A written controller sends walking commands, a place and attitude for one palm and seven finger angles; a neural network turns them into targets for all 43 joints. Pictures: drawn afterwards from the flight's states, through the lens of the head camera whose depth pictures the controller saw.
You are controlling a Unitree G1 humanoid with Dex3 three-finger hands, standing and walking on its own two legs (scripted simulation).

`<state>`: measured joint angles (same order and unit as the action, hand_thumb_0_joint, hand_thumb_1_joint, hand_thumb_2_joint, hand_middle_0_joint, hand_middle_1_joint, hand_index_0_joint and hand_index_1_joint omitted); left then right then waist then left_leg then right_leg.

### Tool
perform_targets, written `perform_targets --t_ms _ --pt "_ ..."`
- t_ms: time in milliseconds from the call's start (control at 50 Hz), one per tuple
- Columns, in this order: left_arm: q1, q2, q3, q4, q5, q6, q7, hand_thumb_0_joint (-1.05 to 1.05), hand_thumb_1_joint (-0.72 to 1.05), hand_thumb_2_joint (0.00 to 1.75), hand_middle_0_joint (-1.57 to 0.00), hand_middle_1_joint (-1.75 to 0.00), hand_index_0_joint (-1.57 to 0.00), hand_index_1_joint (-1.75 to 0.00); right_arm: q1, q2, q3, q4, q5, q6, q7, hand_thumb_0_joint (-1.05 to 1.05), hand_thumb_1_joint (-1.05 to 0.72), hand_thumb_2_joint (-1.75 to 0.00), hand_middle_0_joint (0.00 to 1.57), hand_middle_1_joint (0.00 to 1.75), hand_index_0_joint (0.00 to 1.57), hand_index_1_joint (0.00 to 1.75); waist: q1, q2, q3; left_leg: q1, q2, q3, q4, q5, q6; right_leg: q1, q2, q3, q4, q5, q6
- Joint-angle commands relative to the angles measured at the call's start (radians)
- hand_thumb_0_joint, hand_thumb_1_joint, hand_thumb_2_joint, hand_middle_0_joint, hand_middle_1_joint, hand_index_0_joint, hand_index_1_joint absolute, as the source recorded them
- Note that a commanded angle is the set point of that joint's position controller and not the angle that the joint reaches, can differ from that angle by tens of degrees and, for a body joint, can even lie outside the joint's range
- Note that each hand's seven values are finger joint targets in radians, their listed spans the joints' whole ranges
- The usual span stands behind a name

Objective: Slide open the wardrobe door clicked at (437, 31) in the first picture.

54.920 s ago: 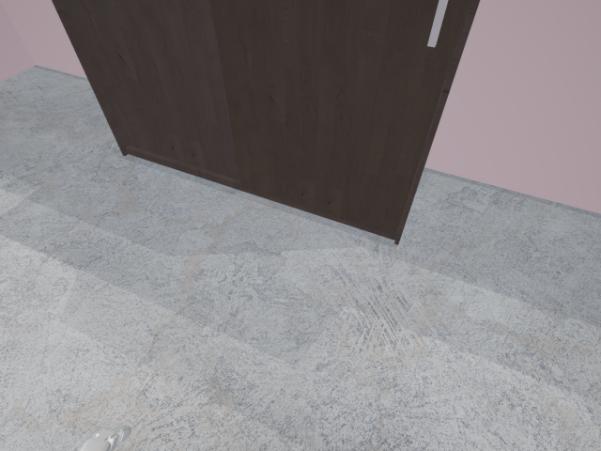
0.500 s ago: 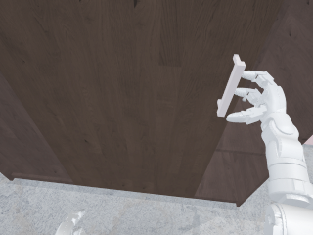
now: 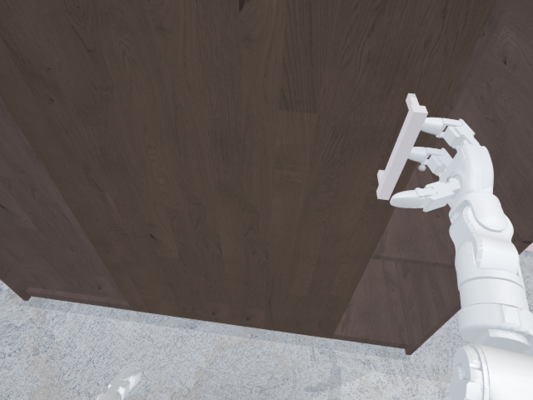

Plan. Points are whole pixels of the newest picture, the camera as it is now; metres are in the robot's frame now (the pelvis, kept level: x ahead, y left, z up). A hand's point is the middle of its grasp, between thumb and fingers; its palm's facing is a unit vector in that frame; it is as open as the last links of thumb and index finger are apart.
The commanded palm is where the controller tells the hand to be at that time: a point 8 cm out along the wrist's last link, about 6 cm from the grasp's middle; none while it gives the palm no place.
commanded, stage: slide the fingers in behind the handle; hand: right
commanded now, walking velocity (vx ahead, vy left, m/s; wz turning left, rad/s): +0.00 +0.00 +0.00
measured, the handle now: (396, 149) +0.47 -0.17 +0.16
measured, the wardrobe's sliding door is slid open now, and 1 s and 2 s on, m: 0.28 0.28 0.28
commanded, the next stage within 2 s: move the hooked fingers beside the handle in 0.64 s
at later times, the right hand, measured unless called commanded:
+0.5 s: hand (415, 175) +0.40 -0.17 +0.18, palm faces +0.08 +1.00 +0.01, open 14.0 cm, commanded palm +0.37 -0.21 +0.16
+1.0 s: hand (414, 175) +0.40 -0.17 +0.18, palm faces +0.09 +1.00 +0.00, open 14.1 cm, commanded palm +0.38 -0.21 +0.16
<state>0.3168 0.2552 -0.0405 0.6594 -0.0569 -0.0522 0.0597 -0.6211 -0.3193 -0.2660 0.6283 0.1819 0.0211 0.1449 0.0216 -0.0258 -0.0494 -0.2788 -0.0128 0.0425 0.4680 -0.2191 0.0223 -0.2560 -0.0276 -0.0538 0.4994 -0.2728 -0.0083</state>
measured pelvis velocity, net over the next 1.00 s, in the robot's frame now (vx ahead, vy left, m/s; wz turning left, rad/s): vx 0.00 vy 0.00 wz -0.04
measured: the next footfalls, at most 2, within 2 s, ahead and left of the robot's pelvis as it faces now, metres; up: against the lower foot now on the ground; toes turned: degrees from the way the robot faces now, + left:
none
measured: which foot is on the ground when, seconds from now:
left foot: down 0.00-1.00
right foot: down 0.00-1.00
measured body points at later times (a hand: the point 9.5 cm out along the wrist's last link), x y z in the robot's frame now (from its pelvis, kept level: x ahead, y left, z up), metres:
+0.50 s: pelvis +0.00 +0.00 +0.00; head -0.01 +0.01 +0.45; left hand +0.16 +0.23 -0.09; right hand +0.39 -0.23 +0.18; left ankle +0.02 +0.11 -0.74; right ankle -0.01 -0.11 -0.74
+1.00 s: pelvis +0.00 +0.00 +0.00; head -0.01 +0.01 +0.45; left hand +0.15 +0.23 -0.10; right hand +0.39 -0.22 +0.18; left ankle +0.02 +0.11 -0.74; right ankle -0.01 -0.11 -0.74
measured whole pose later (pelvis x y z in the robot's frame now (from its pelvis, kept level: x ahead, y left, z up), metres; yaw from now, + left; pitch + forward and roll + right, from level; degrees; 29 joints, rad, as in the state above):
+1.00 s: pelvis +0.00 +0.00 +0.00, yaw -2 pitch +0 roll +1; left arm 0.25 0.24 -0.05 0.69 -0.05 -0.07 0.07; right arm -0.61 -0.24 -0.16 0.55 0.17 0.08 0.06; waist -0.02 -0.03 -0.03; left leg -0.24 0.00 0.07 0.46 -0.22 0.02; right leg -0.23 -0.01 -0.02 0.49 -0.26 -0.01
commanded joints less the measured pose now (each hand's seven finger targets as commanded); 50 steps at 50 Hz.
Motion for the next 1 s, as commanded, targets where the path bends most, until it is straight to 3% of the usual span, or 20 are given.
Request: perform_targets --t_ms 0,80,120,160,200,240,260,300,320,360,440,480,540,700,740,780,880,940,960,980 --pt "-0.093 0.131 0.048 -0.157 -0.002 -0.045 0.008 0.00 0.90 0.90 -0.20 -0.30 -0.20 -0.30 -0.430 -0.210 -0.041 -0.282 0.012 -0.039 -0.004 0.00 0.50 -0.30 0.30 1.20 0.30 1.20 -0.015 0.007 -0.258 0.145 0.001 -0.024 -0.048 0.237 0.013 0.061 0.018 0.041 -0.073 0.201 -0.031" --pt "-0.108 0.124 0.047 -0.159 -0.003 -0.051 0.012 0.00 0.90 0.90 -0.20 -0.30 -0.20 -0.30 -0.430 -0.184 -0.017 -0.363 0.018 -0.036 -0.010 0.00 0.50 -0.30 0.30 1.20 0.30 1.20 -0.008 -0.012 -0.268 0.140 -0.001 -0.024 -0.052 0.242 0.014 0.094 0.016 0.044 -0.071 0.218 -0.030" --pt "-0.115 0.123 0.044 -0.154 -0.004 -0.050 0.015 0.00 0.90 0.90 -0.20 -0.30 -0.20 -0.30 -0.392 -0.163 -0.009 -0.339 0.023 -0.019 -0.012 0.00 0.50 -0.30 0.30 1.20 0.30 1.20 -0.011 0.014 -0.242 0.132 -0.002 -0.019 -0.057 0.222 0.013 0.084 0.015 0.046 -0.077 0.198 -0.027" --pt "-0.123 0.121 0.043 -0.155 -0.006 -0.052 0.017 0.00 0.90 0.90 -0.20 -0.30 -0.20 -0.30 -0.428 -0.109 0.048 -0.352 0.018 -0.009 -0.013 0.00 0.50 -0.30 0.30 1.20 0.30 1.20 0.007 0.005 -0.224 0.103 -0.001 -0.014 -0.062 0.194 0.013 0.100 0.013 0.053 -0.077 0.186 -0.028" --pt "-0.131 0.120 0.041 -0.148 -0.002 -0.051 0.019 0.00 0.90 0.90 -0.20 -0.30 -0.20 -0.30 -0.453 -0.124 0.034 -0.356 0.014 0.004 -0.031 0.00 0.50 -0.30 0.30 1.20 0.30 1.20 0.005 -0.001 -0.229 0.097 -0.001 -0.013 -0.066 0.180 0.012 0.106 0.016 0.059 -0.081 0.178 -0.025" --pt "-0.143 0.115 0.036 -0.145 0.000 -0.050 0.022 0.00 0.90 0.90 -0.20 -0.30 -0.20 -0.30 -0.462 -0.087 0.059 -0.335 0.013 0.016 -0.043 0.00 0.50 -0.30 0.30 1.20 0.30 1.20 0.007 0.011 -0.219 0.087 0.001 -0.015 -0.071 0.158 0.010 0.102 0.018 0.059 -0.083 0.156 -0.025" --pt "-0.136 0.119 0.036 -0.138 0.001 -0.048 0.023 0.00 0.90 0.90 -0.20 -0.30 -0.20 -0.30 -0.478 -0.109 0.048 -0.328 0.008 0.014 -0.052 0.00 0.50 -0.30 0.30 1.20 0.30 1.20 0.012 0.035 -0.217 0.089 0.001 -0.011 -0.073 0.146 0.010 0.097 0.015 0.065 -0.083 0.151 -0.025" --pt "-0.142 0.112 0.034 -0.139 0.005 -0.045 0.022 0.00 0.90 0.90 -0.20 -0.30 -0.20 -0.30 -0.484 -0.109 0.040 -0.332 -0.001 0.012 -0.068 0.00 0.50 -0.30 0.30 1.20 0.30 1.20 -0.001 0.000 -0.243 0.101 0.004 -0.016 -0.068 0.166 0.013 0.107 0.020 0.063 -0.081 0.172 -0.023" --pt "-0.145 0.107 0.033 -0.142 0.005 -0.047 0.020 0.00 0.90 0.90 -0.20 -0.30 -0.20 -0.30 -0.489 -0.076 0.071 -0.342 -0.003 0.008 -0.067 0.00 0.50 -0.30 0.30 1.20 0.30 1.20 0.005 0.007 -0.249 0.105 0.004 -0.017 -0.066 0.186 0.013 0.114 0.020 0.061 -0.078 0.187 -0.023" --pt "-0.140 0.112 0.035 -0.140 0.007 -0.046 0.018 0.00 0.90 0.90 -0.20 -0.30 -0.20 -0.30 -0.471 -0.082 0.069 -0.326 -0.005 0.002 -0.062 0.00 0.50 -0.30 0.30 1.20 0.30 1.20 0.002 0.034 -0.266 0.117 0.003 -0.013 -0.060 0.206 0.014 0.119 0.016 0.062 -0.073 0.207 -0.023" --pt "-0.148 0.109 0.032 -0.142 0.006 -0.044 0.019 0.00 0.90 0.90 -0.20 -0.30 -0.20 -0.30 -0.491 -0.092 0.057 -0.328 0.005 -0.002 -0.052 0.00 0.50 -0.30 0.30 1.20 0.30 1.20 0.002 0.029 -0.259 0.125 0.006 -0.017 -0.063 0.219 0.012 0.109 0.020 0.057 -0.075 0.201 -0.024" --pt "-0.153 0.104 0.032 -0.146 0.005 -0.047 0.017 0.00 0.90 0.90 -0.20 -0.30 -0.20 -0.30 -0.489 -0.069 0.079 -0.351 0.002 -0.009 -0.049 0.00 0.50 -0.30 0.30 1.20 0.30 1.20 -0.002 -0.009 -0.272 0.127 0.005 -0.017 -0.057 0.236 0.016 0.126 0.020 0.058 -0.072 0.226 -0.022" --pt "-0.152 0.104 0.035 -0.145 0.004 -0.052 0.013 0.00 0.90 0.90 -0.20 -0.30 -0.20 -0.30 -0.459 -0.052 0.081 -0.363 0.010 -0.009 -0.050 0.00 0.50 -0.30 0.30 1.20 0.30 1.20 -0.008 0.012 -0.279 0.135 0.002 -0.011 -0.051 0.251 0.017 0.129 0.018 0.060 -0.070 0.242 -0.019" --pt "-0.151 0.104 0.038 -0.129 0.004 -0.057 0.015 0.00 0.90 0.90 -0.20 -0.30 -0.20 -0.30 -0.511 -0.012 0.128 -0.378 0.000 0.001 -0.068 0.00 0.50 -0.30 0.30 1.20 0.30 1.20 0.013 0.016 -0.250 0.103 0.001 -0.008 -0.064 0.206 0.014 0.137 0.018 0.067 -0.075 0.210 -0.020" --pt "-0.152 0.099 0.037 -0.127 0.004 -0.063 0.011 0.00 0.90 0.90 -0.20 -0.30 -0.20 -0.30 -0.510 0.048 0.177 -0.381 -0.004 0.003 -0.069 0.00 0.50 -0.30 0.30 1.20 0.30 1.20 0.016 -0.006 -0.242 0.086 -0.001 -0.003 -0.062 0.199 0.017 0.150 0.018 0.072 -0.077 0.216 -0.015" --pt "-0.145 0.107 0.041 -0.121 0.005 -0.064 0.013 0.00 0.90 0.90 -0.20 -0.30 -0.20 -0.30 -0.496 -0.008 0.129 -0.369 -0.004 0.000 -0.075 0.00 0.50 -0.30 0.30 1.20 0.30 1.20 0.010 0.025 -0.258 0.099 0.000 -0.005 -0.063 0.204 0.015 0.150 0.017 0.073 -0.074 0.222 -0.019" --pt "-0.151 0.103 0.034 -0.119 0.005 -0.063 0.016 0.00 0.90 0.90 -0.20 -0.30 -0.20 -0.30 -0.529 0.002 0.145 -0.343 -0.007 -0.003 -0.066 0.00 0.50 -0.30 0.30 1.20 0.30 1.20 0.012 -0.008 -0.239 0.092 0.003 -0.007 -0.068 0.175 0.016 0.135 0.021 0.072 -0.083 0.190 -0.018" --pt "-0.141 0.107 0.034 -0.111 0.007 -0.063 0.019 0.00 0.90 0.90 -0.20 -0.30 -0.20 -0.30 -0.529 -0.038 0.107 -0.303 -0.004 -0.005 -0.066 0.00 0.50 -0.30 0.30 1.20 0.30 1.20 0.010 0.037 -0.241 0.102 0.002 -0.009 -0.071 0.181 0.015 0.120 0.023 0.072 -0.082 0.184 -0.021" --pt "-0.143 0.111 0.034 -0.115 0.007 -0.062 0.018 0.00 0.90 0.90 -0.20 -0.30 -0.20 -0.30 -0.514 -0.053 0.099 -0.305 -0.006 -0.011 -0.064 0.00 0.50 -0.30 0.30 1.20 0.30 1.20 0.002 0.021 -0.247 0.108 0.003 -0.009 -0.069 0.178 0.016 0.120 0.022 0.073 -0.083 0.189 -0.021" --pt "-0.146 0.106 0.032 -0.118 0.007 -0.063 0.017 0.00 0.90 0.90 -0.20 -0.30 -0.20 -0.30 -0.516 -0.032 0.110 -0.297 -0.002 -0.012 -0.060 0.00 0.50 -0.30 0.30 1.20 0.30 1.20 0.006 0.024 -0.245 0.105 0.004 -0.010 -0.069 0.184 0.014 0.122 0.023 0.069 -0.083 0.188 -0.023"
